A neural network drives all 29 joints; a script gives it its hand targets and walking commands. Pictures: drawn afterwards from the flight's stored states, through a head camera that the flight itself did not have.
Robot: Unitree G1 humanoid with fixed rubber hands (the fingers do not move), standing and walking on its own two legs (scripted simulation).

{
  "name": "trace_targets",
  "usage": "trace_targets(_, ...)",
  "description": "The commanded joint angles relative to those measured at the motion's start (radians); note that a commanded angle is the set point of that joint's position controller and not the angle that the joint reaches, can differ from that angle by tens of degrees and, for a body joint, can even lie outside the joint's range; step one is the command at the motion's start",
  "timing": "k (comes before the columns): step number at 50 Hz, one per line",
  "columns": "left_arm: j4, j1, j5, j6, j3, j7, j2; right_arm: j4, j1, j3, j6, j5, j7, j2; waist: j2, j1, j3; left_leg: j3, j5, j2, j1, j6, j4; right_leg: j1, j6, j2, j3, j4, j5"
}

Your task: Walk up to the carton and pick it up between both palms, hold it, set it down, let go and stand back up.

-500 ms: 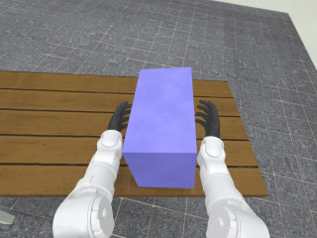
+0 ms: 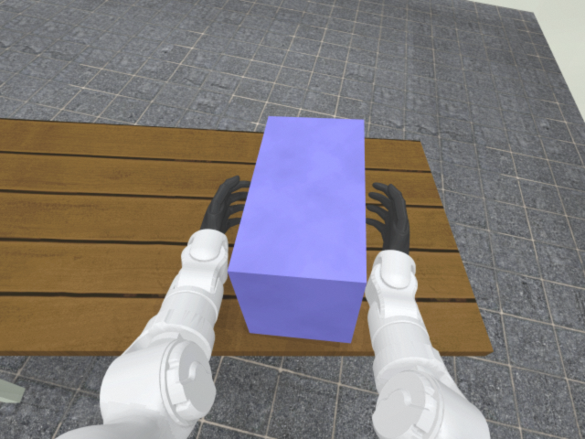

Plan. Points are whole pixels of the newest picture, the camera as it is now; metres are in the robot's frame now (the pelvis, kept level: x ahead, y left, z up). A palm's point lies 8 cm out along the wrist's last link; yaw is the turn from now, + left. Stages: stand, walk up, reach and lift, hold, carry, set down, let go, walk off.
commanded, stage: set down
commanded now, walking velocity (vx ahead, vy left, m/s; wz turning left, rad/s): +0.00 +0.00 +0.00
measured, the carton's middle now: (307, 224) +0.46 -0.01 -0.01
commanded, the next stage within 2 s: none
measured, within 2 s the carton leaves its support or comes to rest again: rests again in 0.38 s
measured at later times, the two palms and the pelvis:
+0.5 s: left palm (219, 229) +0.41 +0.12 +0.03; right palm (393, 255) +0.38 -0.13 +0.04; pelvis -0.01 +0.00 +0.00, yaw +1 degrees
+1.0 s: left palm (220, 231) +0.41 +0.12 +0.02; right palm (393, 259) +0.38 -0.13 +0.03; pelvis -0.01 +0.00 +0.00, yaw +1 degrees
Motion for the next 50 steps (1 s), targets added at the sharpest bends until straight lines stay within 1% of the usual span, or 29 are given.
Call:
trace_targets(1,-0.074,-0.634,0.021,-0.081,-0.17,-0.085,-0.432,0.096,-0.477,0.307,-0.009,-0.08,0.141,0.541,0.068,0.008,-0.61,0.078,0.298,0.0,0.204,-0.013,0.01,0.291,0.032,-0.002,-0.085,0.065,0.385)
trace_targets(5,-0.063,-0.629,0.028,-0.086,-0.154,-0.092,-0.419,0.087,-0.479,0.305,-0.01,-0.088,0.139,0.549,0.052,0.011,-0.611,0.078,0.237,-0.004,0.143,0.003,-0.012,0.342,0.042,-0.014,-0.077,0.082,0.413)
trace_targets(11,-0.052,-0.612,0.047,-0.087,-0.132,-0.099,-0.412,0.087,-0.477,0.292,-0.016,-0.099,0.137,0.544,0.049,0.018,-0.591,0.076,0.23,-0.003,0.133,0.007,-0.016,0.336,0.044,-0.013,-0.08,0.083,0.406)
trace_targets(12,-0.021,-0.585,0.063,-0.067,-0.122,-0.098,-0.422,0.105,-0.457,0.28,-0.007,-0.099,0.137,0.534,0.033,-0.005,-0.534,0.073,0.229,-0.007,0.143,0.002,-0.018,0.354,0.036,-0.008,-0.083,0.072,0.415)
trace_targets(13,-0.021,-0.559,0.072,-0.059,-0.12,-0.1,-0.437,0.098,-0.447,0.29,-0.009,-0.093,0.137,0.54,0.036,0.005,-0.528,0.074,0.244,-0.009,0.133,0.0,-0.017,0.368,0.039,-0.011,-0.083,0.077,0.448)
trace_targets(14,-0.04,-0.566,0.074,-0.06,-0.12,-0.098,-0.438,0.094,-0.446,0.289,-0.012,-0.093,0.139,0.543,0.044,0.011,-0.554,0.071,0.25,-0.01,0.13,-0.002,-0.018,0.364,0.039,-0.009,-0.084,0.08,0.445)
trace_targets(16,-0.03,-0.554,0.073,-0.054,-0.125,-0.097,-0.444,0.092,-0.433,0.282,-0.017,-0.095,0.137,0.539,0.048,-0.003,-0.551,0.07,0.249,-0.009,0.129,-0.006,-0.012,0.344,0.04,-0.008,-0.087,0.081,0.451)
trace_targets(20,-0.063,-0.54,0.089,-0.044,-0.124,-0.096,-0.46,0.09,-0.42,0.275,-0.02,-0.091,0.138,0.533,0.066,0.004,-0.536,0.068,0.291,-0.005,0.2,-0.017,-0.004,0.286,0.038,0.002,-0.101,0.055,0.395)
trace_targets(21,-0.045,-0.523,0.097,-0.04,-0.124,-0.095,-0.465,0.093,-0.417,0.264,-0.024,-0.099,0.136,0.525,0.069,-0.002,-0.521,0.067,0.29,-0.005,0.198,-0.019,0.001,0.283,0.032,0.006,-0.101,0.052,0.389)
trace_targets(22,-0.045,-0.513,0.101,-0.038,-0.129,-0.091,-0.472,0.075,-0.44,0.259,-0.031,-0.103,0.137,0.516,0.079,0.01,-0.544,0.064,0.297,0.0,0.214,-0.022,0.004,0.258,0.027,0.011,-0.107,0.051,0.359)
trace_targets(23,-0.054,-0.51,0.111,-0.034,-0.128,-0.087,-0.474,0.09,-0.431,0.248,-0.029,-0.102,0.14,0.505,0.101,0.009,-0.537,0.06,0.307,0.002,0.241,-0.03,0.008,0.229,0.021,0.013,-0.112,0.042,0.323)
trace_targets(24,-0.06,-0.514,0.111,-0.035,-0.124,-0.085,-0.468,0.073,-0.447,0.251,-0.036,-0.102,0.141,0.504,0.097,0.022,-0.552,0.064,0.323,0.002,0.245,-0.028,0.021,0.209,0.021,0.014,-0.112,0.04,0.314)
trace_targets(26,-0.055,-0.489,0.118,-0.036,-0.134,-0.075,-0.48,0.066,-0.451,0.242,-0.051,-0.101,0.15,0.486,0.115,0.025,-0.559,0.054,0.355,0.012,0.283,-0.039,0.034,0.154,0.01,0.023,-0.124,0.031,0.272)
trace_targets(27,-0.057,-0.492,0.118,-0.041,-0.127,-0.071,-0.475,0.06,-0.453,0.241,-0.054,-0.105,0.152,0.486,0.101,0.034,-0.564,0.056,0.352,0.011,0.276,-0.034,0.034,0.151,0.005,0.025,-0.125,0.024,0.252)
trace_targets(28,-0.05,-0.488,0.115,-0.048,-0.118,-0.071,-0.471,0.063,-0.448,0.241,-0.054,-0.11,0.152,0.489,0.082,0.033,-0.561,0.063,0.334,0.005,0.252,-0.023,0.032,0.161,0.009,0.018,-0.115,0.025,0.262)
trace_targets(29,-0.045,-0.485,0.133,-0.048,-0.107,-0.069,-0.466,0.076,-0.442,0.233,-0.049,-0.115,0.154,0.491,0.096,0.033,-0.543,0.062,0.319,0.007,0.246,-0.023,0.025,0.174,0.009,0.015,-0.113,0.03,0.269)
trace_targets(30,-0.041,-0.465,0.138,-0.044,-0.099,-0.069,-0.462,0.063,-0.448,0.235,-0.049,-0.11,0.155,0.485,0.088,0.041,-0.53,0.059,0.306,0.006,0.243,-0.018,0.021,0.175,0.012,0.014,-0.113,0.03,0.256)
trace_targets(32,-0.056,-0.48,0.141,-0.042,-0.098,-0.073,-0.462,0.068,-0.43,0.221,-0.041,-0.121,0.149,0.487,0.081,0.027,-0.518,0.058,0.25,0.004,0.232,-0.013,0.005,0.175,0.017,0.012,-0.115,0.019,0.21)
trace_targets(34,-0.052,-0.463,0.139,-0.043,-0.101,-0.076,-0.465,0.064,-0.411,0.219,-0.045,-0.137,0.146,0.485,0.066,0.015,-0.525,0.061,0.26,0.001,0.223,-0.009,0.011,0.171,0.021,0.008,-0.111,0.022,0.26)
trace_targets(36,-0.048,-0.467,0.138,-0.047,-0.092,-0.079,-0.45,0.068,-0.419,0.222,-0.042,-0.133,0.147,0.489,0.057,0.02,-0.507,0.064,0.244,0.001,0.2,-0.005,0.005,0.193,0.023,0.005,-0.108,0.027,0.26)
trace_targets(38,-0.053,-0.477,0.136,-0.051,-0.095,-0.082,-0.452,0.068,-0.422,0.215,-0.044,-0.135,0.149,0.491,0.057,0.013,-0.509,0.063,0.254,0.002,0.203,-0.008,0.007,0.188,0.024,0.006,-0.111,0.029,0.262)
trace_targets(39,-0.052,-0.461,0.146,-0.05,-0.089,-0.082,-0.452,0.081,-0.408,0.211,-0.044,-0.135,0.149,0.48,0.072,0.015,-0.511,0.06,0.268,0.002,0.214,-0.01,0.009,0.183,0.022,0.006,-0.109,0.031,0.278)
trace_targets(41,-0.059,-0.462,0.149,-0.05,-0.087,-0.078,-0.452,0.074,-0.407,0.208,-0.048,-0.14,0.149,0.484,0.076,0.014,-0.51,0.06,0.254,0.002,0.207,-0.01,0.01,0.172,0.021,0.002,-0.107,0.027,0.261)
trace_targets(42,-0.061,-0.463,0.155,-0.048,-0.08,-0.076,-0.451,0.077,-0.412,0.202,-0.046,-0.139,0.152,0.477,0.087,0.022,-0.507,0.055,0.259,0.006,0.221,-0.015,0.006,0.163,0.02,0.009,-0.114,0.028,0.237)
trace_targets(43,-0.061,-0.455,0.154,-0.048,-0.078,-0.075,-0.449,0.06,-0.417,0.204,-0.049,-0.142,0.154,0.475,0.076,0.024,-0.512,0.058,0.274,0.006,0.234,-0.012,0.015,0.147,0.021,0.011,-0.116,0.027,0.234)
trace_targets(45,-0.042,-0.431,0.161,-0.04,-0.061,-0.082,-0.441,0.079,-0.396,0.199,-0.044,-0.14,0.149,0.464,0.052,0.007,-0.466,0.055,0.283,0.001,0.238,-0.006,0.019,0.149,0.03,0.011,-0.112,0.024,0.266)
trace_targets(46,-0.036,-0.426,0.163,-0.041,-0.055,-0.089,-0.433,0.072,-0.393,0.205,-0.043,-0.142,0.148,0.471,0.043,0.011,-0.454,0.057,0.273,-0.001,0.22,0.0,0.017,0.165,0.031,0.009,-0.111,0.028,0.27)
trace_targets(48,-0.05,-0.423,0.163,-0.036,-0.056,-0.094,-0.441,0.084,-0.385,0.197,-0.034,-0.138,0.147,0.468,0.061,0.003,-0.443,0.05,0.248,-0.001,0.21,-0.004,0.01,0.164,0.03,0.007,-0.11,0.026,0.263)
trace_targets(50,-0.055,-0.43,0.161,-0.034,-0.053,-0.095,-0.441,0.086,-0.385,0.187,-0.037,-0.142,0.15,0.458,0.06,0.005,-0.452,0.053,0.256,0.004,0.222,-0.005,0.012,0.138,0.029,0.01,-0.111,0.025,0.244)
